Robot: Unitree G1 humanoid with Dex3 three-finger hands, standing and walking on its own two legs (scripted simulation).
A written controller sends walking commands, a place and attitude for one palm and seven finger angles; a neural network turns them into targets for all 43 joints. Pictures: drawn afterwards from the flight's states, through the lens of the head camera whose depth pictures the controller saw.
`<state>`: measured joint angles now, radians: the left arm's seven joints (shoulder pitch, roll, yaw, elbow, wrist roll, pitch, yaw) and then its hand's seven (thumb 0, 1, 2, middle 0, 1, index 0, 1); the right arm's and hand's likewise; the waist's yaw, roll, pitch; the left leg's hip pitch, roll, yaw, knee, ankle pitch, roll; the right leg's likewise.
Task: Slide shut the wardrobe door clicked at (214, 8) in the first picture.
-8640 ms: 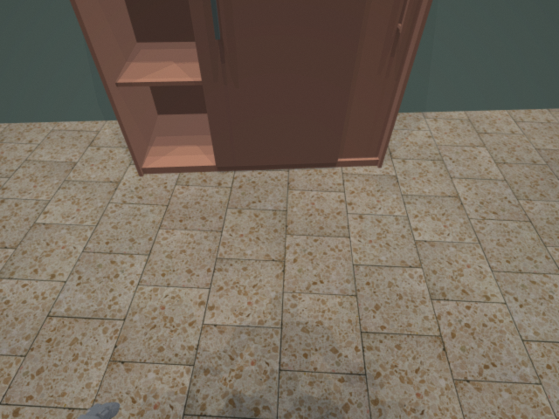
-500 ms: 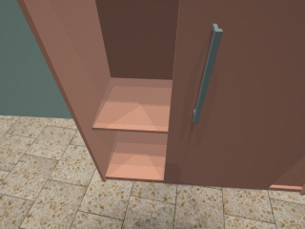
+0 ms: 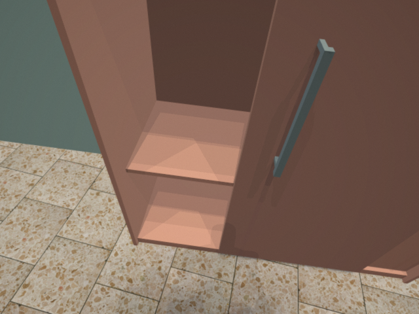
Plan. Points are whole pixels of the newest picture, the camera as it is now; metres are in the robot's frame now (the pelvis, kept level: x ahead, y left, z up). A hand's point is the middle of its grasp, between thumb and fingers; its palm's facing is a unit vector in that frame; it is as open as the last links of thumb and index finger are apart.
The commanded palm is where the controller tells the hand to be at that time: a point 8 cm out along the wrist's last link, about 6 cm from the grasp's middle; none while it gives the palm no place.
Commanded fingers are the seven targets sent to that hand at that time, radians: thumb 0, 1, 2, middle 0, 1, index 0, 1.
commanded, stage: look again from close up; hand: right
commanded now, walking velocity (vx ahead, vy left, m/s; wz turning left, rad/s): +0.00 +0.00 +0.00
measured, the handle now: (295, 120) +0.50 -0.15 +0.13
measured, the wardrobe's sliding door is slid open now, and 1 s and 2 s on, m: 0.40 0.40 0.40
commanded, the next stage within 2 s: raise the hand with hooked fingers in 0.76 s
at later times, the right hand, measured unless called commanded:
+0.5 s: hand out of the picture +0.01 -0.15 -0.16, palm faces +0.03 +0.97 -0.22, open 7.3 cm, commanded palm none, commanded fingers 0.00 -0.90 -0.90 0.20 0.30 0.20 0.30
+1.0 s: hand out of the picture +0.11 -0.17 -0.09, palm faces +0.19 +0.96 -0.21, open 7.3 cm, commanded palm +0.10 -0.20 -0.05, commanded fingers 0.00 -0.71 -0.82 0.21 0.42 0.21 0.42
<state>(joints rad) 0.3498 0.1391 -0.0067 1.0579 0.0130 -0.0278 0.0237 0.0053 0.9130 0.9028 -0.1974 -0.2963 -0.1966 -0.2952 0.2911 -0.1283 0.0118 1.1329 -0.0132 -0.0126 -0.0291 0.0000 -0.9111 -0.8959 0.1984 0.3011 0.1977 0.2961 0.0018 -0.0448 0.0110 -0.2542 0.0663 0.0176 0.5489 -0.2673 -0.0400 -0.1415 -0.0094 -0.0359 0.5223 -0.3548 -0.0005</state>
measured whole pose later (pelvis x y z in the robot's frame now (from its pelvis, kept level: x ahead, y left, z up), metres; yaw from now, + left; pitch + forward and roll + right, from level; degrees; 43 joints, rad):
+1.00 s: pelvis -0.01 +0.02 +0.00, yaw -2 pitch +1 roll +0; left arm 0.35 0.21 0.00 0.93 -0.03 -0.25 0.07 0.03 0.94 0.90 -0.20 -0.30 -0.20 -0.30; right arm 0.46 -0.19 -0.02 0.35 0.12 0.01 -0.08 0.03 -0.93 -0.88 0.20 0.32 0.20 0.32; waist 0.03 -0.02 0.02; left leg -0.31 0.05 0.05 0.56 -0.26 -0.01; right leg -0.21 -0.03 0.00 0.53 -0.33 0.03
